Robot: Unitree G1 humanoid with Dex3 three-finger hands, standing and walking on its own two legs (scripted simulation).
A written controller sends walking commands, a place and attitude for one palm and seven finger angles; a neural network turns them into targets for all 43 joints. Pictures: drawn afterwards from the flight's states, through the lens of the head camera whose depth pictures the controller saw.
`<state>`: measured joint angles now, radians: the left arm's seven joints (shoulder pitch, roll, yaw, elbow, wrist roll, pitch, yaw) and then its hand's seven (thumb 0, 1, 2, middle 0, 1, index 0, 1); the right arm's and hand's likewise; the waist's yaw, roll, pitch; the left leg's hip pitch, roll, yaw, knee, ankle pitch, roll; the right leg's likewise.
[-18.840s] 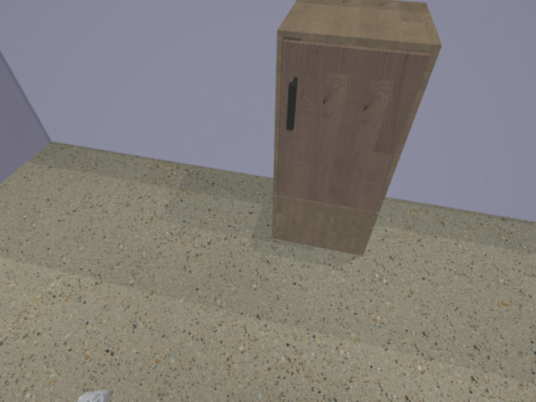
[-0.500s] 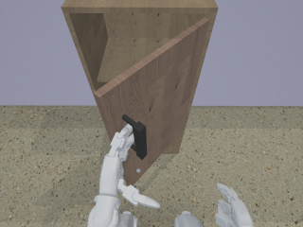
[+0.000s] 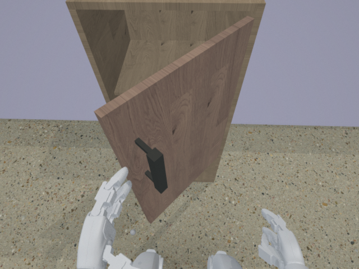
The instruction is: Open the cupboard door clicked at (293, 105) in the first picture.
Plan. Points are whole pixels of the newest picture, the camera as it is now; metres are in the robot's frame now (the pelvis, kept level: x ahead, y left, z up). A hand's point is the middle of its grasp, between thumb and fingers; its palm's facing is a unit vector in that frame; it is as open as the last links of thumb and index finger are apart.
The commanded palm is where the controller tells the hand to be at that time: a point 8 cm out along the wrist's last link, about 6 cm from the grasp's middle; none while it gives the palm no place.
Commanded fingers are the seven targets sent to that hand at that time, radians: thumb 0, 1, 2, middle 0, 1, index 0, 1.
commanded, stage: slide the hand sideways off the handle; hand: left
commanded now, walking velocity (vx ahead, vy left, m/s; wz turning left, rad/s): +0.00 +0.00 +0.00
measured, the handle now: (151, 167) +0.31 +0.08 +0.07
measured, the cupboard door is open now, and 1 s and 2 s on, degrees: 48 48 48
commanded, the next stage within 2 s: draw the hand back to the body in 0.10 s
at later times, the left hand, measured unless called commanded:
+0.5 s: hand (94, 233) +0.17 +0.14 +0.12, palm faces +0.02 -1.00 -0.06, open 16.3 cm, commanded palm +0.14 +0.20 +0.11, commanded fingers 0.00 -0.50 0.30 -0.15 -0.30 -0.15 -0.30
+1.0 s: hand (21, 207) +0.19 +0.23 +0.17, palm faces +0.24 -0.90 -0.36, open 13.9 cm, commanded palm +0.15 +0.28 +0.20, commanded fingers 0.00 0.23 0.62 -0.18 -0.30 -0.18 -0.30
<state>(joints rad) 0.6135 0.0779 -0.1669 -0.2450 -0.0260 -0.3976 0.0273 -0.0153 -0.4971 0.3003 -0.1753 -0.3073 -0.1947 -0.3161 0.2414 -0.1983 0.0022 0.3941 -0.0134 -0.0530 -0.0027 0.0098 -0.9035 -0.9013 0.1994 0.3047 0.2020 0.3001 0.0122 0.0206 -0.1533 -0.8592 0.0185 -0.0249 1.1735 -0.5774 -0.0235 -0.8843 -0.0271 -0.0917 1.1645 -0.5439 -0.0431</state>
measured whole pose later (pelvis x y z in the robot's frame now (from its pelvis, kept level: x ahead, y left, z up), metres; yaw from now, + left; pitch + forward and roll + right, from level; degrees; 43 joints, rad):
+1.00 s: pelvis +0.01 +0.03 +0.07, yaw +0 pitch +1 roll -1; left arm 0.62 0.30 0.10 -0.47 -0.02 -0.02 0.12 -0.01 -0.09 0.47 -0.17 -0.30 -0.17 -0.30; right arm 0.28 -0.21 0.07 0.48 0.02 -0.10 -0.12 0.01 -0.90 -0.90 0.20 0.30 0.20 0.30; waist 0.04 0.06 -0.08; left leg -0.36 0.00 0.00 0.76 -0.42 0.02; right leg -0.37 -0.03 -0.07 0.72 -0.37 0.01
